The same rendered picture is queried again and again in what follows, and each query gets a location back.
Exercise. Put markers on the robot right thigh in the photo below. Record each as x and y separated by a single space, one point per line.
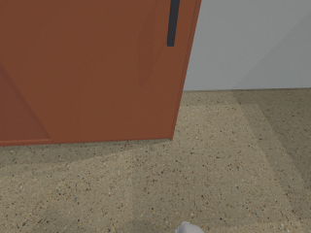
188 228

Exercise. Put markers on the handle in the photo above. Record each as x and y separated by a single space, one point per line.
172 23

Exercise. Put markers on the wardrobe door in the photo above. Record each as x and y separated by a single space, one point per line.
96 70
17 119

